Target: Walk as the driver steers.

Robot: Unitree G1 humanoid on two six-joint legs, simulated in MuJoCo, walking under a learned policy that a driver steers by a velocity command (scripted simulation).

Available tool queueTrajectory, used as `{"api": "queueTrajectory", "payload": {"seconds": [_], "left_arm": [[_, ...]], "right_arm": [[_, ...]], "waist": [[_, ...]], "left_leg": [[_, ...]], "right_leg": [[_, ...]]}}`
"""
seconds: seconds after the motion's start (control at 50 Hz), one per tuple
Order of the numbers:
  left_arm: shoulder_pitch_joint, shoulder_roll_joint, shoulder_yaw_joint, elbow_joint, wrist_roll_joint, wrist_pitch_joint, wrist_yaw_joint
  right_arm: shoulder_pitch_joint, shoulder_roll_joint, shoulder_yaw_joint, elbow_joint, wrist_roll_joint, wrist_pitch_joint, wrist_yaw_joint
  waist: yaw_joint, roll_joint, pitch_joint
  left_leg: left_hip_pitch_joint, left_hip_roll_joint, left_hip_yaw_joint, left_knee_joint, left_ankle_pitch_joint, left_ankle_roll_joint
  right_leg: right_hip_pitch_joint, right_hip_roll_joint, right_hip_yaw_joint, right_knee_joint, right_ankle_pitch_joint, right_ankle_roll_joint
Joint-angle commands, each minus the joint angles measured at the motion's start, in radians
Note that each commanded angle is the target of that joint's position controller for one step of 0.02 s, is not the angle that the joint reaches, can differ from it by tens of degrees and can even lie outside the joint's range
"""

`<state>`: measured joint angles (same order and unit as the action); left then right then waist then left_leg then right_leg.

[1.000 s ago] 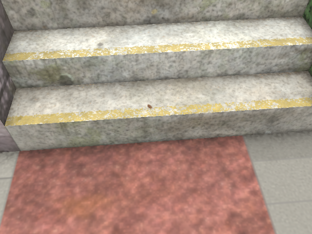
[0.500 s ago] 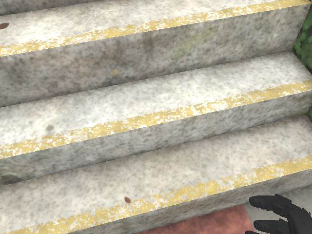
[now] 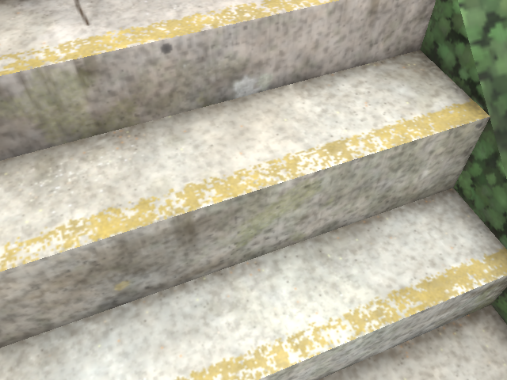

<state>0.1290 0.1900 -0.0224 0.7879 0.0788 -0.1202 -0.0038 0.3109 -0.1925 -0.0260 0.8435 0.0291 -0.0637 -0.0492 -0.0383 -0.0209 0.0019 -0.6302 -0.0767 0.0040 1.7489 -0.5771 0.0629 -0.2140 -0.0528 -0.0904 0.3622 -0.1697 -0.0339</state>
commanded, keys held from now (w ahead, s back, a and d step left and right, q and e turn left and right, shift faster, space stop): q+shift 0.52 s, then shift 0.46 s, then e+shift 0.02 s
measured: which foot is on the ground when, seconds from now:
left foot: up 0.00-0.20, down 0.22-0.88, up 0.90-1.00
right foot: down 0.00-0.20, up 0.22-0.84, down 0.86-1.00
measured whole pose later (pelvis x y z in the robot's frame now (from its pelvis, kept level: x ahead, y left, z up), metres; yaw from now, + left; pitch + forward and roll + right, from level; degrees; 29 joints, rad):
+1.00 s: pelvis +0.25 -0.01 +0.18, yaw +35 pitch +5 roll +2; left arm 0.08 0.17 0.04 0.61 0.06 -0.03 -0.09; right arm 0.32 -0.30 -0.04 0.68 0.03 0.02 -0.01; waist -0.04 -0.03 -0.08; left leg -0.50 -0.18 -0.23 1.11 -0.54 -0.11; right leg -0.24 -0.07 -0.02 0.54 -0.37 0.00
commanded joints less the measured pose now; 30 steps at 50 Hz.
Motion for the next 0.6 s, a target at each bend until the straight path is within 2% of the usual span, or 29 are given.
{"api": "queueTrajectory", "payload": {"seconds": [0.02, 0.04, 0.06, 0.08, 0.1, 0.12, 0.14, 0.16, 0.18, 0.2, 0.22, 0.24, 0.26, 0.28, 0.3, 0.32, 0.34, 0.36, 0.38, 0.4, 0.42, 0.44, 0.46, 0.48, 0.5, 0.54, 0.6], "left_arm": [[0.342, 0.114, 0.051, 0.135, 0.003, 0.028, 0.009], [0.260, 0.124, 0.050, 0.131, -0.031, 0.023, 0.002], [0.098, 0.159, 0.052, 0.105, -0.066, 0.024, 0.002], [0.030, 0.147, 0.045, 0.110, -0.073, 0.040, -0.004], [-0.112, 0.158, 0.039, 0.062, -0.070, 0.054, 0.007], [-0.151, 0.234, 0.058, 0.007, -0.094, 0.053, 0.030], [-0.202, 0.380, 0.104, -0.048, -0.100, 0.017, 0.029], [-0.252, 0.431, 0.135, -0.063, -0.114, 0.016, 0.017], [-0.259, 0.385, 0.141, -0.083, -0.160, 0.030, -0.012], [-0.221, 0.271, 0.124, -0.143, -0.156, 0.054, -0.042], [-0.171, 0.167, 0.082, -0.193, -0.057, 0.060, -0.058], [-0.049, 0.070, 0.045, -0.211, -0.002, 0.050, -0.045], [-0.017, 0.022, 0.029, -0.243, 0.012, 0.058, -0.029], [0.126, 0.181, 0.067, -0.187, -0.103, 0.090, -0.037], [0.003, 0.141, 0.040, -0.246, -0.058, 0.080, -0.014], [-0.068, 0.103, 0.011, -0.293, -0.017, 0.080, 0.006], [-0.117, 0.092, 0.000, -0.347, -0.010, 0.075, 0.033], [-0.156, 0.098, 0.000, -0.365, -0.024, 0.068, 0.048], [-0.155, 0.083, 0.002, -0.380, -0.042, 0.080, 0.029], [-0.099, 0.092, 0.012, -0.348, -0.071, 0.082, 0.012], [-0.093, 0.093, 0.006, -0.341, -0.078, 0.086, 0.007], [-0.097, 0.085, 0.000, -0.356, -0.087, 0.082, 0.015], [-0.135, 0.067, -0.008, -0.363, -0.072, 0.073, 0.013], [-0.144, 0.072, -0.010, -0.369, -0.069, 0.063, 0.015], [-0.152, 0.071, -0.008, -0.371, -0.061, 0.056, 0.017], [-0.151, 0.067, 0.000, -0.370, -0.043, 0.049, 0.019], [-0.194, 0.097, 0.016, -0.387, -0.032, 0.044, 0.029]], "right_arm": [[-0.306, 0.063, 0.018, -0.236, -0.021, 0.022, -0.045], [-0.332, 0.063, 0.029, -0.304, -0.030, 0.043, -0.048], [-0.309, 0.055, 0.033, -0.368, -0.049, 0.072, -0.046], [-0.310, 0.044, 0.035, -0.393, -0.054, 0.092, -0.043], [-0.219, 0.017, 0.035, -0.399, -0.056, 0.104, -0.031], [-0.098, -0.059, 0.005, -0.334, -0.059, 0.107, -0.022], [0.139, -0.087, -0.017, -0.242, -0.041, 0.116, -0.023], [0.339, -0.097, -0.029, -0.202, -0.055, 0.128, -0.032], [0.311, -0.134, -0.037, -0.191, -0.062, 0.140, -0.046], [0.174, -0.194, -0.055, -0.189, -0.059, 0.129, -0.056], [-0.058, -0.336, -0.105, -0.248, -0.075, 0.135, -0.052], [-0.161, -0.293, -0.104, -0.265, -0.076, 0.124, -0.024], [-0.139, -0.257, -0.080, -0.226, -0.073, 0.121, -0.020], [0.066, -0.088, -0.011, -0.116, -0.084, 0.074, 0.099], [0.140, -0.050, 0.007, -0.039, -0.072, 0.045, 0.103], [0.130, -0.009, 0.027, 0.017, -0.090, 0.039, 0.097], [0.104, -0.046, 0.022, 0.004, -0.121, 0.043, 0.101], [0.059, -0.067, 0.018, -0.025, -0.131, 0.040, 0.097], [-0.023, -0.143, -0.002, -0.075, -0.124, 0.033, 0.090], [-0.023, -0.148, -0.001, -0.089, -0.109, 0.010, 0.080], [0.059, -0.140, 0.004, -0.071, -0.111, -0.001, 0.080], [0.109, -0.144, 0.002, -0.073, -0.118, -0.006, 0.082], [0.153, -0.150, 0.007, -0.075, -0.119, -0.011, 0.094], [0.148, -0.149, 0.008, -0.093, -0.113, -0.015, 0.096], [0.135, -0.148, 0.012, -0.117, -0.102, -0.020, 0.090], [0.097, -0.153, 0.020, -0.177, -0.076, -0.032, 0.071], [0.118, -0.171, 0.020, -0.253, -0.034, -0.052, 0.036]], "waist": [[0.088, -0.095, -0.076], [0.009, -0.114, -0.001], [-0.108, -0.153, 0.074], [-0.156, -0.115, 0.106], [-0.246, -0.088, 0.099], [-0.267, -0.065, -0.122], [-0.317, -0.128, -0.278], [-0.391, -0.207, -0.423], [-0.354, -0.140, -0.431], [-0.255, 0.161, -0.372], [-0.118, 0.449, -0.455], [-0.004, 0.230, -0.450], [0.036, 0.142, -0.382], [-0.039, 0.184, -0.171], [-0.044, 0.160, -0.100], [0.014, 0.053, -0.112], [0.051, -0.006, -0.126], [0.052, 0.012, -0.151], [0.075, 0.068, -0.165], [0.086, 0.087, -0.140], [0.049, 0.105, -0.112], [0.038, 0.087, -0.062], [0.025, 0.101, -0.026], [0.020, 0.081, -0.002], [0.018, 0.078, -0.008], [0.016, 0.100, -0.035], [-0.041, 0.145, -0.081]], "left_leg": [[-0.824, 0.014, -0.033, 0.693, -0.226, 0.043], [-0.743, 0.061, -0.044, 0.581, -0.229, 0.049], [-0.598, 0.114, -0.055, 0.447, -0.196, 0.045], [-0.482, 0.099, 0.033, 0.291, -0.118, 0.036], [-0.144, 0.084, 0.073, -0.075, -0.028, 0.045], [0.214, -0.058, 0.112, -0.151, 0.089, 0.029], [0.408, -0.072, 0.148, -0.189, 0.081, -0.001], [0.472, -0.052, 0.097, -0.251, 0.083, 0.012], [0.452, -0.089, 0.024, -0.499, 0.101, 0.053], [0.507, -0.082, -0.254, -0.916, 0.252, 0.194], [0.593, 0.113, -0.944, -1.301, 0.294, 0.340], [0.558, 0.117, -0.903, -1.234, 0.710, 0.359], [0.385, 0.121, -0.876, -1.274, 0.529, 0.285], [0.372, 0.126, -0.639, -1.172, 0.678, 0.264], [0.339, 0.101, -0.575, -1.119, 0.730, 0.246], [0.303, 0.071, -0.524, -1.145, 0.708, 0.206], [0.234, 0.021, -0.449, -1.171, 0.709, 0.167], [0.178, -0.011, -0.402, -1.247, 0.575, 0.121], [0.089, -0.003, -0.448, -1.307, 0.485, 0.115], [0.053, -0.003, -0.479, -1.331, 0.415, 0.088], [0.101, 0.008, -0.540, -1.321, 0.397, 0.106], [0.158, 0.019, -0.566, -1.301, 0.333, 0.110], [0.208, 0.032, -0.604, -1.297, 0.284, 0.124], [0.223, 0.042, -0.618, -1.295, 0.242, 0.131], [0.205, 0.040, -0.631, -1.295, 0.224, 0.137], [0.159, 0.032, -0.644, -1.299, 0.237, 0.146], [0.316, 0.082, -0.700, -1.258, 0.510, 0.186]], "right_leg": [[0.591, -0.384, 0.099, -0.003, 0.967, -0.126], [0.392, -0.377, -0.001, -0.141, 0.735, -0.084], [0.100, -0.402, -0.025, -0.280, 0.422, -0.049], [-0.070, -0.306, -0.139, -0.341, 0.338, -0.029], [-0.322, -0.173, -0.276, -0.340, 0.720, -0.037], [-0.316, -0.119, -0.288, -0.234, 1.290, -0.091], [-0.222, -0.175, -0.270, -0.062, 1.739, -0.128], [-0.051, -0.242, -0.215, 0.162, 1.958, -0.137], [0.021, -0.249, -0.163, 0.436, 1.813, -0.127], [-0.188, -0.041, -0.097, 0.958, 0.883, -0.064], [-0.575, 0.190, 0.108, 1.581, 0.003, 0.009], [-0.647, 0.182, 0.230, 1.875, 0.001, 0.000], [-0.663, 0.177, 0.246, 1.850, 0.009, 0.006], [-0.960, 0.168, 0.434, 1.732, -0.001, -0.052], [-1.035, 0.145, 0.351, 1.704, -0.111, -0.075], [-1.037, 0.116, 0.312, 1.610, -0.162, -0.071], [-0.957, 0.089, 0.247, 1.404, -0.071, -0.055], [-0.857, 0.086, 0.208, 1.301, -0.051, -0.034], [-0.782, 0.103, 0.154, 1.417, -0.072, 0.008], [-0.739, 0.113, 0.142, 1.538, -0.034, 0.047], [-0.855, 0.137, 0.177, 1.731, -0.073, 0.069], [-0.967, 0.139, 0.222, 1.798, -0.092, 0.077], [-1.045, 0.142, 0.237, 1.849, -0.129, 0.061], [-1.076, 0.126, 0.242, 1.827, -0.128, 0.060], [-1.048, 0.110, 0.231, 1.793, -0.099, 0.067], [-0.941, 0.087, 0.194, 1.736, -0.027, 0.102], [-0.916, 0.082, 0.185, 1.636, -0.055, 0.176]]}}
